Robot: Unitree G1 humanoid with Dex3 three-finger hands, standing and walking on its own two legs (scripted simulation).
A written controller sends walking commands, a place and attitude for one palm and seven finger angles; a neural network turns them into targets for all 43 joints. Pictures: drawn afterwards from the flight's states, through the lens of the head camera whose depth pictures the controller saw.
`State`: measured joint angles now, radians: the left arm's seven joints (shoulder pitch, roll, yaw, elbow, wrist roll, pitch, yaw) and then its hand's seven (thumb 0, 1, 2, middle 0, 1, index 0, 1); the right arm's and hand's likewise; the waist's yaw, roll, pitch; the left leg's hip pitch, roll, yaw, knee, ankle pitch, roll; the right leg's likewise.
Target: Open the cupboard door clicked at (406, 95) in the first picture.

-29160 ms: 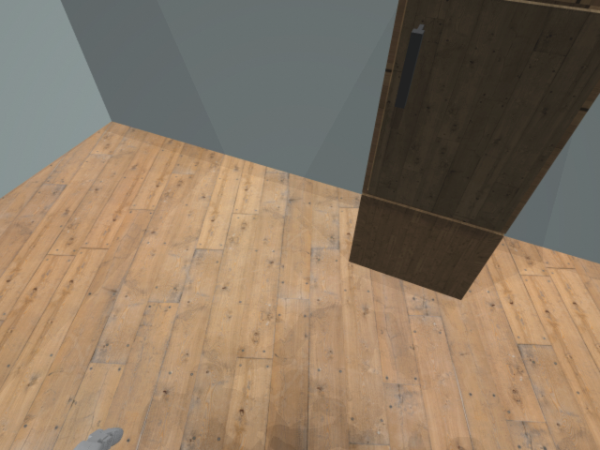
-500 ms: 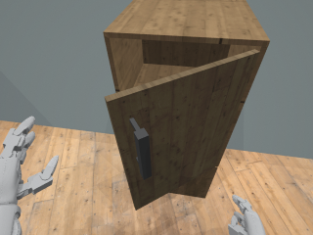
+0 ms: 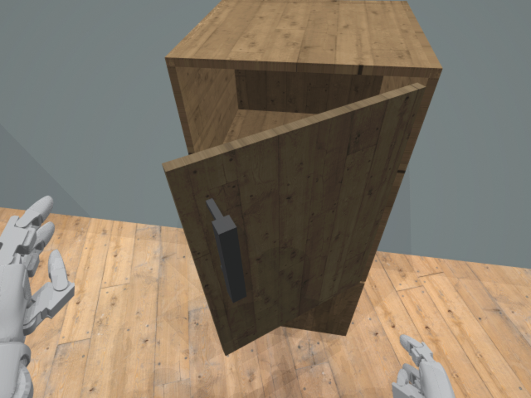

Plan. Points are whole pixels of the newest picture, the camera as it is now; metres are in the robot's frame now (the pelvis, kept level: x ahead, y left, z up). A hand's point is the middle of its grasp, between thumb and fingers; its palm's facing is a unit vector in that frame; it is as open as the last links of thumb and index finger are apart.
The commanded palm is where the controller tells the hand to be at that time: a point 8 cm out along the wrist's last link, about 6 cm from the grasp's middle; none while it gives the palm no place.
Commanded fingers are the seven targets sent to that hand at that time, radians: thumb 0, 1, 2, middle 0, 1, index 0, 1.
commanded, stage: step back with the hand held close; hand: left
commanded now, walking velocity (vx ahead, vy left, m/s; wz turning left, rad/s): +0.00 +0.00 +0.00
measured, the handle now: (225, 252) +0.30 +0.10 +0.09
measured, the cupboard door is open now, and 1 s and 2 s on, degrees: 37 37 37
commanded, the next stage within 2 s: stop stepping back and stand still in 1.04 s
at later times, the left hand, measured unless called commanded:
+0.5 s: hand (25, 320) +0.15 +0.28 +0.15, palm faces +0.31 -0.80 -0.52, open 7.4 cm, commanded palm +0.09 +0.33 +0.17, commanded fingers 0.00 0.90 0.90 -0.20 -0.30 -0.20 -0.30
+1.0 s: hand out of the picture +0.04 +0.33 +0.17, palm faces +0.47 -0.77 -0.42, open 7.4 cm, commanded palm -0.03 +0.37 +0.17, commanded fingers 0.00 0.90 0.90 -0.20 -0.30 -0.20 -0.30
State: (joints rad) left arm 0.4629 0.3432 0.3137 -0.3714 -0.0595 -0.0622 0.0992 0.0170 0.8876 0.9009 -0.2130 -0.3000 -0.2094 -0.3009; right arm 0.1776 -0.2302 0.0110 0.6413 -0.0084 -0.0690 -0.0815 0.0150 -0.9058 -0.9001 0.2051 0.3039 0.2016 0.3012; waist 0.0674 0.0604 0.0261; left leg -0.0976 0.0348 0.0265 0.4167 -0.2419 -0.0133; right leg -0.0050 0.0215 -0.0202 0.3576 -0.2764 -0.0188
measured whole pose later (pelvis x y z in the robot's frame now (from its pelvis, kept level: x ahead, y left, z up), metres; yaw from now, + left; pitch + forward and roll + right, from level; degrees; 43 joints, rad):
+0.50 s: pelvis -0.06 +0.03 -0.01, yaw -2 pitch -1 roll -1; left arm 0.57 0.45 0.39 -0.52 -0.05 -0.14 0.11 0.02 0.89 0.90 -0.22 -0.30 -0.21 -0.30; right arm 0.17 -0.22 -0.01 0.54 0.01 -0.01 -0.09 0.01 -0.91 -0.90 0.20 0.30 0.20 0.30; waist 0.01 0.01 0.06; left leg -0.30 0.02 0.07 0.49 -0.17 0.03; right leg -0.23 0.00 0.02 0.46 -0.21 0.03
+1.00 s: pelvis -0.17 +0.06 -0.02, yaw +1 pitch -2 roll -4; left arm 0.45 0.43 0.45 -0.52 -0.01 -0.23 0.17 0.02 0.89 0.90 -0.22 -0.30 -0.21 -0.30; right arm 0.20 -0.18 -0.01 0.63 -0.02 -0.12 -0.08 0.02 -0.91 -0.90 0.21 0.30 0.20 0.30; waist -0.01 0.01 0.07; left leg -0.44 0.01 0.00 0.62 -0.14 0.07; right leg -0.48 0.07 0.06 1.08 -0.45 0.02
